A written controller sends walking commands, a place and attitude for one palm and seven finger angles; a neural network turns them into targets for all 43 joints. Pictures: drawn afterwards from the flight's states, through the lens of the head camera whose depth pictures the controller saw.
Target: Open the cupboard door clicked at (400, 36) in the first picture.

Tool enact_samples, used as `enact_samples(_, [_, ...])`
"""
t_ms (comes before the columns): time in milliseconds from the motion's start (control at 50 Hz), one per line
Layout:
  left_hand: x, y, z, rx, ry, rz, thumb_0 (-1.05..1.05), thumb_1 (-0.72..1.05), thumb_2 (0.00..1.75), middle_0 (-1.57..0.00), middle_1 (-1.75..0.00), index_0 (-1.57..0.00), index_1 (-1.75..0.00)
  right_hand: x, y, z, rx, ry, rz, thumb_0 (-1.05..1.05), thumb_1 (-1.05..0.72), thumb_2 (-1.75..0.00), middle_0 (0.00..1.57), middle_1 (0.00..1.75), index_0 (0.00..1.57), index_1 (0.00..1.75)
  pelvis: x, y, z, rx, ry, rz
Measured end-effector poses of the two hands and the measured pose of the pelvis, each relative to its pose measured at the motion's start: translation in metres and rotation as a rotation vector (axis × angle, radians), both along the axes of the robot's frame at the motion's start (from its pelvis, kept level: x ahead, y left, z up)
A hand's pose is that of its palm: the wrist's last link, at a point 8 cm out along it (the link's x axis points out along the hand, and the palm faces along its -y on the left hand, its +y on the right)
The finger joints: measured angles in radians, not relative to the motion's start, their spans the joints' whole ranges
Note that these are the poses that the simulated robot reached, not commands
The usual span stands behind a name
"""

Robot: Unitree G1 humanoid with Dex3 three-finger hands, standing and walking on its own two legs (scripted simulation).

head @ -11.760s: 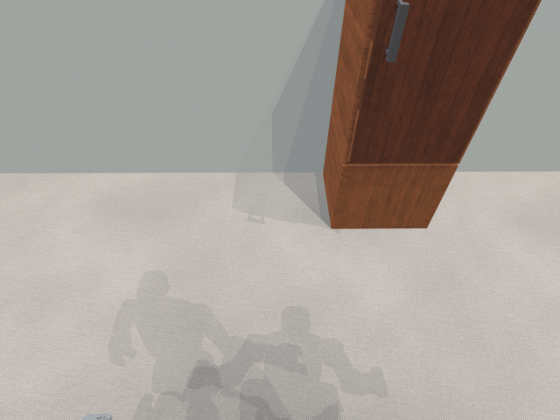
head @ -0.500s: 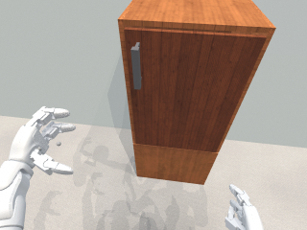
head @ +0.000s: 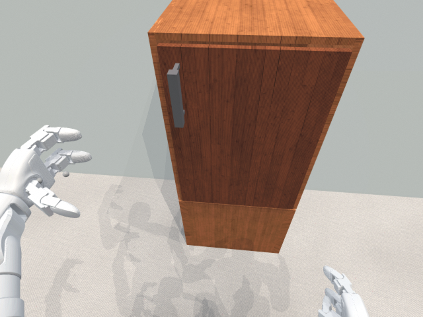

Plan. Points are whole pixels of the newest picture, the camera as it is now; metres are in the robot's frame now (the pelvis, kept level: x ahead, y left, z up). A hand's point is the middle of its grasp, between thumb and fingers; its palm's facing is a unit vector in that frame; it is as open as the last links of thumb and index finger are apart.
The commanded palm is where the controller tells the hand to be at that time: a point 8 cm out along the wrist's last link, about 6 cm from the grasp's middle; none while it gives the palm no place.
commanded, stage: raise the hand with hooked fingers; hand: left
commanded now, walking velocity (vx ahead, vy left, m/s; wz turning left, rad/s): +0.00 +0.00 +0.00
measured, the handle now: (178, 96) +0.57 +0.14 +0.14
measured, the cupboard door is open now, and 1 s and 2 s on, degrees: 0 0 0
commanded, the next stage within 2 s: move the hooked fingers beside the handle in 0.28 s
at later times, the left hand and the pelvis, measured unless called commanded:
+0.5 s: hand (70, 175) +0.29 +0.27 +0.16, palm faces +0.04 -1.00 -0.05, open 14.0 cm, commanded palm +0.28 +0.31 +0.16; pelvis -0.01 -0.01 +0.00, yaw +1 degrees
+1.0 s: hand (102, 146) +0.37 +0.24 +0.16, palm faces +0.00 -1.00 -0.02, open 14.0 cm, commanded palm +0.35 +0.29 +0.15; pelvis -0.01 +0.00 +0.00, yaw +0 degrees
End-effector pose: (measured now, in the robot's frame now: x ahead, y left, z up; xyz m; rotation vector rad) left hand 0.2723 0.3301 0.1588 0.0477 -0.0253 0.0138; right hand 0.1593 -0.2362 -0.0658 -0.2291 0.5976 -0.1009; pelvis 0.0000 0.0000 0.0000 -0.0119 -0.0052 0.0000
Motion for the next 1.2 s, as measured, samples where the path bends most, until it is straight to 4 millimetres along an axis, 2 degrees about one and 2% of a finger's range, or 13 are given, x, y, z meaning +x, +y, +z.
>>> enact_samples(120, [-0.004,-0.008,-0.002,0.006,-0.021,0.019,-0.02,-0.5,0.3,-0.3,-1.2,-0.3,-1.2,0.001,-0.003,0.002,-0.006,-0.008,-0.005,0.01,-0.91,-0.9,0.2,0.3,0.2,0.3,-0.001,-0.003,0.0,0.0,-0.009,0.0])
enact_samples(300, [-0.008,-0.009,0.006,0.015,-0.024,0.026,-0.02,-0.5,0.3,-0.3,-1.2,-0.31,-1.2,0.005,0.002,0.001,0.019,-0.023,0.006,0.01,-0.91,-0.9,0.2,0.3,0.2,0.3,-0.002,-0.007,0.001,0.002,-0.016,0.004])
enact_samples(480, [-0.009,-0.012,0.004,0.003,-0.016,0.025,-0.02,-0.5,0.3,-0.3,-1.2,-0.31,-1.2,0.004,0.002,-0.001,0.023,-0.022,0.011,0.01,-0.91,-0.9,0.2,0.3,0.2,0.3,-0.006,-0.009,0.0,0.003,-0.018,0.009])
enact_samples(560, [0.003,-0.014,0.001,-0.006,-0.002,0.03,-0.02,-0.51,0.3,-0.3,-1.2,-0.31,-1.2,0.0,-0.001,-0.003,0.008,-0.003,0.005,0.01,-0.91,-0.9,0.2,0.3,0.2,0.3,-0.009,-0.01,0.0,0.002,-0.016,0.017])
enact_samples(760, [0.046,-0.031,0.002,-0.021,0.001,-0.015,-0.02,-0.5,0.3,-0.3,-1.2,-0.31,-1.2,-0.02,-0.011,-0.008,-0.003,0.044,-0.046,0.01,-0.91,-0.9,0.2,0.3,0.2,0.3,-0.01,-0.009,-0.001,0.006,0.009,0.0])
enact_samples(920, [0.063,-0.031,0.0,-0.024,-0.001,-0.013,-0.02,-0.5,0.3,-0.3,-1.2,-0.3,-1.2,-0.041,-0.018,-0.015,-0.015,0.113,-0.083,0.01,-0.91,-0.9,0.2,0.3,0.2,0.3,-0.007,-0.006,-0.001,0.006,0.027,-0.01])
enact_samples(1040, [0.078,-0.037,-0.003,-0.025,0.018,-0.022,-0.02,-0.5,0.3,-0.3,-1.2,-0.3,-1.2,-0.05,-0.019,-0.02,-0.024,0.162,-0.098,0.01,-0.91,-0.9,0.2,0.3,0.2,0.3,-0.006,-0.003,-0.001,0.004,0.041,-0.005])
enact_samples(1200, [0.109,-0.049,-0.003,-0.035,0.018,-0.036,-0.02,-0.5,0.3,-0.3,-1.2,-0.3,-1.2,-0.057,-0.015,-0.025,-0.024,0.207,-0.11,0.01,-0.91,-0.9,0.2,0.3,0.2,0.3,-0.004,0.001,-0.002,0.004,0.066,-0.009])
